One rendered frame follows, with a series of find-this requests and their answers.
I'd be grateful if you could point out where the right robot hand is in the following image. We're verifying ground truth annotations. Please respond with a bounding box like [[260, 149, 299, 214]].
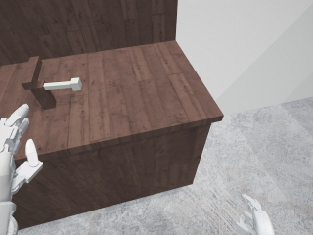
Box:
[[236, 194, 275, 235]]

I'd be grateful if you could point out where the counter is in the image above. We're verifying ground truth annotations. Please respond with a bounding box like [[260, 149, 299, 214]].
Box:
[[0, 0, 224, 230]]

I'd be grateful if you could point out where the left robot hand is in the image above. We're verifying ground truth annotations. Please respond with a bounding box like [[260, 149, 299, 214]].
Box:
[[0, 104, 43, 202]]

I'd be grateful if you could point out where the tap lever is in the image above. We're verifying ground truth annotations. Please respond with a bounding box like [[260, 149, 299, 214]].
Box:
[[43, 77, 82, 91]]

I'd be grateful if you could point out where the left robot forearm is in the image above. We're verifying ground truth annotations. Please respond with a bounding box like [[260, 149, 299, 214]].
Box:
[[0, 201, 19, 235]]

